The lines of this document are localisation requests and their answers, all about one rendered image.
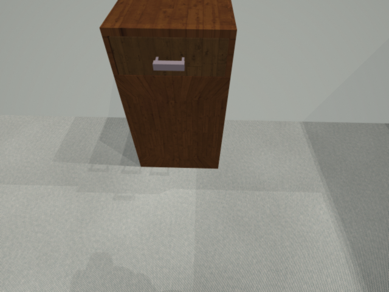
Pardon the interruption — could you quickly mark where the drawer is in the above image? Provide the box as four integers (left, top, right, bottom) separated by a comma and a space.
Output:
109, 36, 229, 77

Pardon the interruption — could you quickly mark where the cabinet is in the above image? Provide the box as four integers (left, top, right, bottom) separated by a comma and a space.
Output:
100, 0, 237, 169

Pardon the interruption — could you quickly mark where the handle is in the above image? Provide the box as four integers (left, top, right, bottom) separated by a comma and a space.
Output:
153, 57, 185, 71

